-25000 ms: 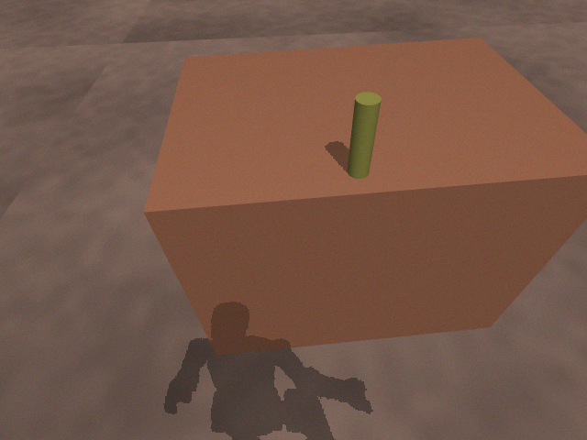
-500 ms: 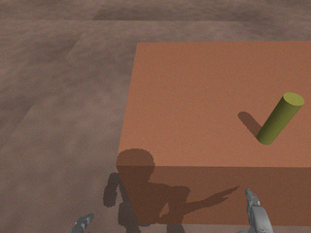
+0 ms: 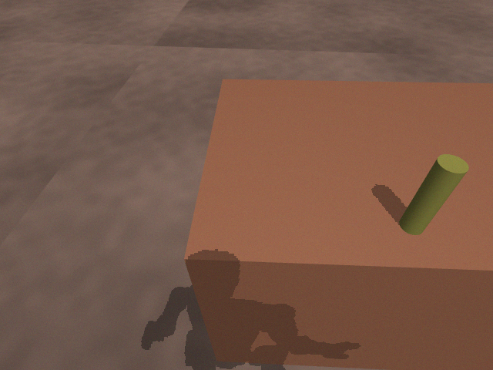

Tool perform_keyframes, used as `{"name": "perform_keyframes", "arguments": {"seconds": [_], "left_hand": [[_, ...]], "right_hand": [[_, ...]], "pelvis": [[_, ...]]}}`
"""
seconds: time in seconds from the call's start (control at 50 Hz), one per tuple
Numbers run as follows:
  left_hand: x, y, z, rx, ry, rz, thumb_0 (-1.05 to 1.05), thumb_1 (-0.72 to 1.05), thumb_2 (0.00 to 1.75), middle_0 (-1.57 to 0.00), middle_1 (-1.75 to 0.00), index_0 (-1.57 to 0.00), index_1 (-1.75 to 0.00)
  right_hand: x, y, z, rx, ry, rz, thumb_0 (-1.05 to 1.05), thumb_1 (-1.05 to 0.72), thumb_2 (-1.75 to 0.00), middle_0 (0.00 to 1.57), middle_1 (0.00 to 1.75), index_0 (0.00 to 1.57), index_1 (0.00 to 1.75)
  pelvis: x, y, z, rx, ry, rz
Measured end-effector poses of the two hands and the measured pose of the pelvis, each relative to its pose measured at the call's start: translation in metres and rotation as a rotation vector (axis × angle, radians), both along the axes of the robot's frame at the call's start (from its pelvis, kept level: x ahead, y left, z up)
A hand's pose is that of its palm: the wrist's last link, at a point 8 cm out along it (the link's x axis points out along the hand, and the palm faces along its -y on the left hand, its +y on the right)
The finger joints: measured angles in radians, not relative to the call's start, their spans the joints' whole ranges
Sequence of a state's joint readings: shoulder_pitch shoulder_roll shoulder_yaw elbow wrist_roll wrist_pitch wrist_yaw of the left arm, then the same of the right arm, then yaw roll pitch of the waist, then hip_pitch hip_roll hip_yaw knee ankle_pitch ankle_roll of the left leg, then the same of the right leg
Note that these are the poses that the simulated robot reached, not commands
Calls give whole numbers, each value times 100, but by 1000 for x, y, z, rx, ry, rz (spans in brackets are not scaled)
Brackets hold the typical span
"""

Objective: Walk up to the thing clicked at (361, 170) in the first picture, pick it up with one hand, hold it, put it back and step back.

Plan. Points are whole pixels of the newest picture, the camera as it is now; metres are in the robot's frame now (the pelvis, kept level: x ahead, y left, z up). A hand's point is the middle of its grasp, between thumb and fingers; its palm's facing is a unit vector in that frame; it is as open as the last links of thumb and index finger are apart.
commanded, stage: home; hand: right
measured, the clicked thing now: (429, 198) +0.40 -0.30 +0.06
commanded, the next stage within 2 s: stand in 1.34 s
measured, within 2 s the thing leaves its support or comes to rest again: neither
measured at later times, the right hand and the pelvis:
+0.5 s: hand out of the picture +0.04 -0.27 -0.15, palm faces -0.09 +0.93 -0.35, open 17.6 cm; pelvis -0.02 -0.02 +0.00, yaw +1 degrees
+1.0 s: hand out of the picture +0.08 -0.26 -0.15, palm faces -0.08 +0.93 -0.37, open 17.6 cm; pelvis +0.00 +0.00 +0.00, yaw +1 degrees
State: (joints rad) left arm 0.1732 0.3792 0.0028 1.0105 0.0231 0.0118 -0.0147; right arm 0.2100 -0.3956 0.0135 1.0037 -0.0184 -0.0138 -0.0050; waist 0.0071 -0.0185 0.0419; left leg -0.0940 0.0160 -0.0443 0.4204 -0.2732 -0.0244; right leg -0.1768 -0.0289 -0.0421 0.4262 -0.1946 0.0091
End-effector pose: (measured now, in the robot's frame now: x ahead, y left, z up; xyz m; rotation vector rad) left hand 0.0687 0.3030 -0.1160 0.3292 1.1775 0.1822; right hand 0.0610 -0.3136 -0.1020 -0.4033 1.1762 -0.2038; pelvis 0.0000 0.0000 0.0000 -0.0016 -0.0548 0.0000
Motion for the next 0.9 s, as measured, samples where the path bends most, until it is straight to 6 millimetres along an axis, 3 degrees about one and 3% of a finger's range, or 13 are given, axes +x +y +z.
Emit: {"name": "perform_keyframes", "arguments": {"seconds": [0.24, 0.44, 0.66, 0.9], "left_hand": [[-38, -14, -1, -10, 63, 36, 1, 90, 90, -20, -30, -20, -30], [-53, -15, -1, -3, 101, 59, 1, 90, 90, -20, -30, -20, -31], [-37, -14, -4, -13, 97, 58, 1, 90, 90, -20, -31, -20, -31], [-6, -11, -1, -20, 52, 52, 1, 90, 90, -20, -31, -20, -31]], "right_hand": [[-12, 5, -12, 53, 36, 21, -1, 58, -3, 5, 5, 6, 4], [-25, 0, -15, 60, 78, 15, -1, 57, -3, 6, 5, 6, 4], [-25, -3, -12, 39, 105, -7, -1, 58, -2, 5, 5, 5, 4], [5, 8, -10, 42, 61, 6, -1, 57, -3, 6, 5, 6, 4]], "pelvis": [[-16, -10, 3, 1, -15, 9], [-20, -16, 3, -2, -3, 13], [-12, -12, 3, -5, 14, 12], [1, -6, 4, -5, 13, 17]]}}
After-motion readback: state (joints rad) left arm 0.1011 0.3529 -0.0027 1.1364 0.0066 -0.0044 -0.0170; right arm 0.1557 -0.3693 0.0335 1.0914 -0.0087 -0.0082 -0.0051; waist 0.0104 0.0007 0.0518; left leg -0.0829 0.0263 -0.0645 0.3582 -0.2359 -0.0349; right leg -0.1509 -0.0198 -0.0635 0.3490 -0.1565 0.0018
